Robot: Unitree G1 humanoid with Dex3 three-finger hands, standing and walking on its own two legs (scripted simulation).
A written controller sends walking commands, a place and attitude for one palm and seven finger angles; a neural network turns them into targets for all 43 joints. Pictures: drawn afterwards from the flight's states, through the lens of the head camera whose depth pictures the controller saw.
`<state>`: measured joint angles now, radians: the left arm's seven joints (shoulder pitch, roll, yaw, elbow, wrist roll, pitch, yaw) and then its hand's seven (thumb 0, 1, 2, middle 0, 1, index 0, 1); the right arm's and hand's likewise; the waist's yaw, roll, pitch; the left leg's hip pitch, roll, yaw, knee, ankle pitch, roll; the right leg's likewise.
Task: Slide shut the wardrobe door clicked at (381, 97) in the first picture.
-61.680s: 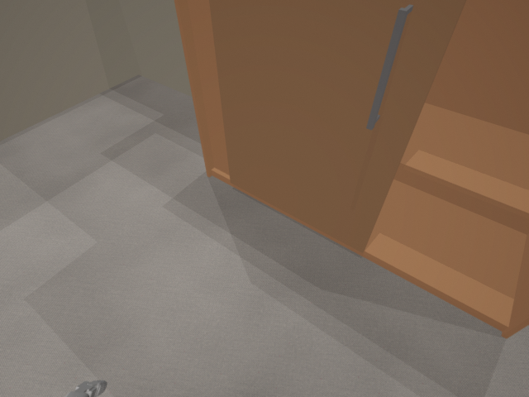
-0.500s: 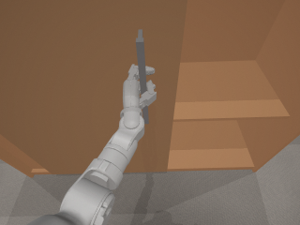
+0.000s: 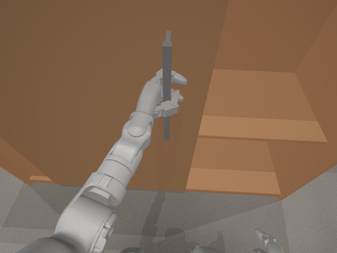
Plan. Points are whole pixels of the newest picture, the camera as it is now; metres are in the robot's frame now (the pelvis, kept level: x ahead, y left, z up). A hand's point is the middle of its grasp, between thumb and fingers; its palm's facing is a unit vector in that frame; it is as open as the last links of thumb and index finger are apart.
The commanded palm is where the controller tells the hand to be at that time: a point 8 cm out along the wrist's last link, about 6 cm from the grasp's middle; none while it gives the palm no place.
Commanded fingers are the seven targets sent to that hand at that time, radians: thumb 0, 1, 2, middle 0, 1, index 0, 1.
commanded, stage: step sideways, sliding the door along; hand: left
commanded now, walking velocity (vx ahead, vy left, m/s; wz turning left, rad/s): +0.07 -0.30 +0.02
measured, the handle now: (167, 96) +0.46 +0.05 +0.10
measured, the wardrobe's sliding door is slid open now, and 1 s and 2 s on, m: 0.55 0.39 0.00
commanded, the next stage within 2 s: none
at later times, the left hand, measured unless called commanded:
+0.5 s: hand (197, 103) +0.42 -0.03 +0.12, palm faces +0.03 -1.00 -0.09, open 5.0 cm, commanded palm +0.41 -0.04 +0.11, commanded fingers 0.00 0.90 0.90 -0.45 -1.40 -0.45 -1.40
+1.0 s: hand (249, 106) +0.43 -0.15 +0.12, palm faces +0.13 -0.98 -0.14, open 5.1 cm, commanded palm +0.41 -0.17 +0.11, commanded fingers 0.00 0.90 0.90 -0.45 -1.40 -0.45 -1.40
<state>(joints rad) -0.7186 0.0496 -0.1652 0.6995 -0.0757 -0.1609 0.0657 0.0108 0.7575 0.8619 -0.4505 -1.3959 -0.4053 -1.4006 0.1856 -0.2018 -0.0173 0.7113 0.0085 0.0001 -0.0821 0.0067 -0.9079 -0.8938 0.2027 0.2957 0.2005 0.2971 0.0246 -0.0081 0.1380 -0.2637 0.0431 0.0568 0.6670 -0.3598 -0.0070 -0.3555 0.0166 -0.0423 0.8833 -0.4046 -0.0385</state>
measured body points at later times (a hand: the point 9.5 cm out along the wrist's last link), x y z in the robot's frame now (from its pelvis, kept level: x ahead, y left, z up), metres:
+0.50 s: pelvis +0.03 -0.14 +0.00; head +0.10 -0.13 +0.44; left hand +0.41 +0.03 +0.12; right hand +0.26 -0.33 -0.11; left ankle +0.01 +0.05 -0.72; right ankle +0.08 -0.26 -0.69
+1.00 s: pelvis +0.04 -0.29 -0.01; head +0.12 -0.30 +0.43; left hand +0.41 -0.10 +0.13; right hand +0.27 -0.46 -0.13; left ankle +0.02 -0.07 -0.70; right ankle +0.08 -0.38 -0.72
